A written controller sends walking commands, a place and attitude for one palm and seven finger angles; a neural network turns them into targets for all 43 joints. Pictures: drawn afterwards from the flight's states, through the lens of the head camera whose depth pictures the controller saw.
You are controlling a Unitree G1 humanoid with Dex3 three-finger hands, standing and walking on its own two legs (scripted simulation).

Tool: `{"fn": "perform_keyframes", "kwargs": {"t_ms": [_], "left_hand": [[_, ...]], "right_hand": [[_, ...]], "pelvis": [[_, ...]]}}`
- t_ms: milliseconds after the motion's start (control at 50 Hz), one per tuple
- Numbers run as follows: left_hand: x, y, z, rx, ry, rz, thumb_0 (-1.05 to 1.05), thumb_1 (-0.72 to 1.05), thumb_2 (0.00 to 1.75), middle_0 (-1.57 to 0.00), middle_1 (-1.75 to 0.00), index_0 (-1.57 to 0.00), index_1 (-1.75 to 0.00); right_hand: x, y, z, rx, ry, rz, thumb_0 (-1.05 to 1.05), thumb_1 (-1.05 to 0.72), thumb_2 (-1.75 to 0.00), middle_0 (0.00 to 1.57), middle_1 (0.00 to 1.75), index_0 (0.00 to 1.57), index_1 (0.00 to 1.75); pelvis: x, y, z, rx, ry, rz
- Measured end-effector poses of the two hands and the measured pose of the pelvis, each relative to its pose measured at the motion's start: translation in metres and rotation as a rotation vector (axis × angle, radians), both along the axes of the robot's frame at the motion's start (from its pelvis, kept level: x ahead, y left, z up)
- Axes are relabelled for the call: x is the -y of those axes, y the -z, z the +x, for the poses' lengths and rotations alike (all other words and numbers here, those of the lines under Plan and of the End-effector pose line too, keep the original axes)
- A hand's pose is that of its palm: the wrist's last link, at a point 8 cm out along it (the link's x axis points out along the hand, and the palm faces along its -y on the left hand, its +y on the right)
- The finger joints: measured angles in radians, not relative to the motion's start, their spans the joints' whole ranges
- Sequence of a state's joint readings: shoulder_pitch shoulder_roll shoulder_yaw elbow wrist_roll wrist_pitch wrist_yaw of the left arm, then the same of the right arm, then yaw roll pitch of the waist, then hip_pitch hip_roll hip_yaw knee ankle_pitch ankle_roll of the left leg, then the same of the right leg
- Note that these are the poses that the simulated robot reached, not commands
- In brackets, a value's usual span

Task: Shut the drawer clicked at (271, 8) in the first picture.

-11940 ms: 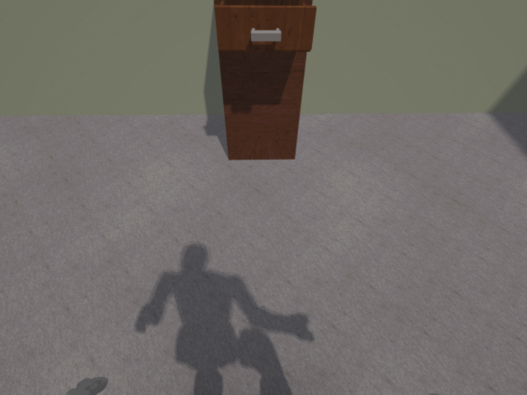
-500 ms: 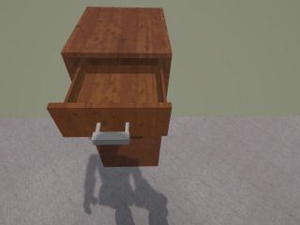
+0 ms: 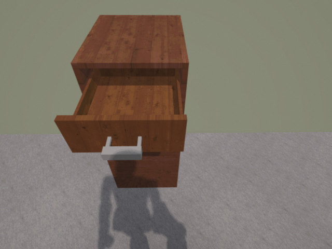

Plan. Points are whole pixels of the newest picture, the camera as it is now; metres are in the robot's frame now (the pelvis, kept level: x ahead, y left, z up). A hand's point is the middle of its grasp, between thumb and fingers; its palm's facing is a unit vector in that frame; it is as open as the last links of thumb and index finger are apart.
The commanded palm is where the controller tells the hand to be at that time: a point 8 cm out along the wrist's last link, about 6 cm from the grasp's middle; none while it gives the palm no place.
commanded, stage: look again from close up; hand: left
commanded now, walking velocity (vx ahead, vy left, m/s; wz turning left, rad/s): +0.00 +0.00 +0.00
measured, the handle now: (123, 146) +0.36 +0.15 +0.04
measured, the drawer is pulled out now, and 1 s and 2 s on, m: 0.24 0.24 0.24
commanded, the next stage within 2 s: raise the hand and make a fist in 0.20 s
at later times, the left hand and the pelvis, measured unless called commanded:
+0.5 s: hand (107, 236) +0.16 +0.15 -0.03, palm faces +0.29 -0.93 -0.21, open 6.9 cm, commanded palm +0.09 +0.17 -0.04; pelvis +0.00 -0.05 -0.01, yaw +4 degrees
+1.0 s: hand (136, 226) +0.16 +0.08 +0.04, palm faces +0.06 -1.00 -0.07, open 4.5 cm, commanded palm +0.12 +0.15 +0.03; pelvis +0.01 -0.10 -0.07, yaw +6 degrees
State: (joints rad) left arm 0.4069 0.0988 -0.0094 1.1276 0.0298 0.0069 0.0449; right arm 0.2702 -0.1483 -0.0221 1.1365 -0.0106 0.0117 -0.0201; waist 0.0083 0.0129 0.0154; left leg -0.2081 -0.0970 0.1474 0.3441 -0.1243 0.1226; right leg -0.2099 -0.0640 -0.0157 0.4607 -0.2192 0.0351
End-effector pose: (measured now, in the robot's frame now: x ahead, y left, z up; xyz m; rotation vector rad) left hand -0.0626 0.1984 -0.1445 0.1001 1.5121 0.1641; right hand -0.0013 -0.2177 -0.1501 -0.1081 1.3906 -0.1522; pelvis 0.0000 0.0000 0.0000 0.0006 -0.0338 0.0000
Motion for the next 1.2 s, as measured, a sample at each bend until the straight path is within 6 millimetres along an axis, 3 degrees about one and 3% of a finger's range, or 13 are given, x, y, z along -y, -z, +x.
{"fn": "perform_keyframes", "kwargs": {"t_ms": [320,380,460,520,580,660,760,840,900,960,1060,1120,1200], "left_hand": [[0.03,-0.001,0.014,0.031,0.013,-0.002,0.0,0.91,0.89,-0.2,-0.3,-0.2,-0.3],[0.014,-0.023,0.063,0.303,-0.037,0.108,0.04,0.95,0.89,-0.21,-0.31,-0.21,-0.31],[-0.005,-0.09,0.148,0.78,-0.063,0.234,0.07,1.0,0.89,-0.24,-0.34,-0.24,-0.34],[0.015,-0.151,0.21,1.165,-0.007,0.199,0.06,0.98,0.89,-0.27,-0.38,-0.27,-0.38],[0.047,-0.183,0.244,1.476,0.056,0.04,0.04,0.96,0.89,-0.31,-0.43,-0.32,-0.43],[0.076,-0.162,0.236,1.55,0.118,-0.146,0.02,0.93,0.89,-0.39,-0.51,-0.39,-0.51],[0.06,-0.111,0.174,1.263,0.019,-0.051,0.01,0.91,0.89,-0.49,-0.62,-0.5,-0.62],[0.032,-0.133,0.136,1.307,-0.047,0.175,0.02,0.9,0.89,-0.57,-0.7,-0.57,-0.7],[0.032,-0.169,0.142,1.499,-0.021,0.24,0.02,0.9,0.9,-0.63,-0.77,-0.63,-0.77],[0.053,-0.19,0.175,1.673,0.09,0.143,0.02,0.91,0.9,-0.68,-0.83,-0.68,-0.83],[0.083,-0.176,0.234,1.509,0.297,-0.125,0.01,0.9,0.9,-0.78,-0.94,-0.79,-0.94],[0.07,-0.172,0.242,1.377,0.227,-0.105,0.01,0.9,0.89,-0.85,-1.0,-0.85,-1.01],[0.036,-0.193,0.23,1.403,0.075,0.071,0.02,0.9,0.89,-0.93,-1.09,-0.93,-1.09]], "right_hand": [[0.018,0.001,-0.014,-0.04,0.007,0.026,0.01,-0.91,-0.9,0.2,0.3,0.2,0.3],[0.033,-0.007,0.003,0.125,-0.017,-0.028,0.02,-0.92,-0.9,0.2,0.3,0.2,0.3],[0.065,-0.018,0.047,0.387,-0.052,-0.081,0.03,-0.93,-0.9,0.2,0.3,0.2,0.3],[0.086,-0.029,0.094,0.587,-0.089,-0.119,0.03,-0.92,-0.9,0.2,0.3,0.2,0.3],[0.1,-0.048,0.141,0.76,-0.107,-0.141,0.02,-0.92,-0.9,0.2,0.3,0.2,0.3],[0.108,-0.078,0.193,0.902,-0.152,-0.15,0.02,-0.91,-0.9,0.2,0.3,0.2,0.3],[0.104,-0.098,0.248,0.98,-0.242,-0.146,0.02,-0.91,-0.9,0.2,0.3,0.2,0.3],[0.087,-0.086,0.274,0.998,-0.306,-0.095,0.01,-0.91,-0.9,0.2,0.3,0.2,0.3],[0.071,-0.067,0.278,0.992,-0.341,-0.029,0.01,-0.91,-0.9,0.2,0.3,0.2,0.3],[0.057,-0.045,0.266,0.96,-0.344,0.031,0.01,-0.91,-0.9,0.2,0.3,0.2,0.3],[0.059,-0.022,0.225,0.805,-0.231,0.067,0.02,-0.9,-0.9,0.2,0.3,0.2,0.3],[0.073,-0.019,0.202,0.719,-0.134,0.036,0.02,-0.9,-0.9,0.21,0.3,0.21,0.3],[0.094,-0.022,0.185,0.661,-0.069,-0.032,0.02,-0.9,-0.9,0.2,0.3,0.2,0.3]], "pelvis": [[0.027,-0.001,0.002,-0.016,-0.008,-0.001],[0.036,0.004,0.003,-0.012,-0.023,0.009],[0.044,0.011,0.005,-0.013,-0.061,0.012],[0.047,0.017,0.004,-0.024,-0.072,-0.001],[0.055,0.028,0.003,-0.07,-0.056,0.001],[0.071,0.04,0.006,-0.099,-0.041,0.01],[0.087,0.052,0.013,-0.117,-0.058,0.007],[0.094,0.06,0.017,-0.146,-0.088,-0.019],[0.095,0.065,0.015,-0.15,-0.115,-0.04],[0.096,0.067,0.012,-0.16,-0.122,-0.046],[0.099,0.06,0.016,-0.169,-0.093,-0.013],[0.097,0.051,0.025,-0.152,-0.069,0.005],[0.092,0.042,0.037,-0.137,-0.051,0.009]]}}
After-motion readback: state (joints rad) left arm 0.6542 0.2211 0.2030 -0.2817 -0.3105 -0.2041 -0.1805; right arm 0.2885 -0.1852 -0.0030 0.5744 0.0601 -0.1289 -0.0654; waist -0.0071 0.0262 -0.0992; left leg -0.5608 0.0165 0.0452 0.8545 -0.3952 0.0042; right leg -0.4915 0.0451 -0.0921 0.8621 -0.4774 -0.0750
